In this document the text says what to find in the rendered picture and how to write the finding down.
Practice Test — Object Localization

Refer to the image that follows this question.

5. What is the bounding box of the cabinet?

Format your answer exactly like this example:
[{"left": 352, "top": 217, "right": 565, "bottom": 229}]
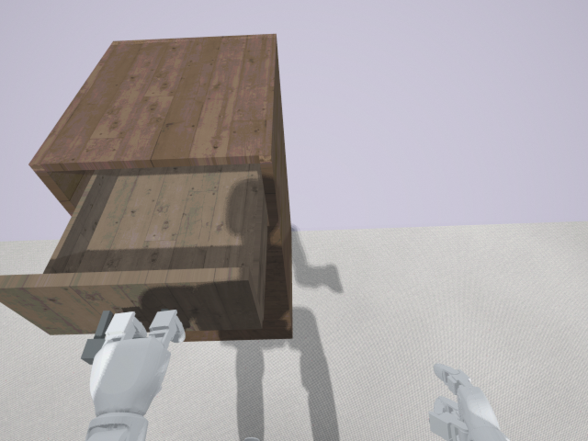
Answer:
[{"left": 28, "top": 34, "right": 293, "bottom": 342}]

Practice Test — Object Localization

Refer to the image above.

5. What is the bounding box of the robot left forearm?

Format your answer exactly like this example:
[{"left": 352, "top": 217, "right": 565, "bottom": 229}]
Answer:
[{"left": 85, "top": 413, "right": 148, "bottom": 441}]

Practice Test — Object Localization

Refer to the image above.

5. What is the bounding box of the right robot hand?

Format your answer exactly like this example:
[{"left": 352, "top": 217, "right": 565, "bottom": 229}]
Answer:
[{"left": 429, "top": 363, "right": 501, "bottom": 441}]

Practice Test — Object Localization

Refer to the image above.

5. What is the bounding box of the handle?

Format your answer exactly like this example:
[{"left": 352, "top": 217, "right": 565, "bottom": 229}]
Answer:
[{"left": 81, "top": 309, "right": 169, "bottom": 365}]

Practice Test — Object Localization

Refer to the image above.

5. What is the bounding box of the drawer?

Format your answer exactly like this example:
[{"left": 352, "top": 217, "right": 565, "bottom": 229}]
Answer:
[{"left": 0, "top": 164, "right": 267, "bottom": 335}]

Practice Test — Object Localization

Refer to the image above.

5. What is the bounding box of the left robot hand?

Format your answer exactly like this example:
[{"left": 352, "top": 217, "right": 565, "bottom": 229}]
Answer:
[{"left": 90, "top": 310, "right": 186, "bottom": 417}]

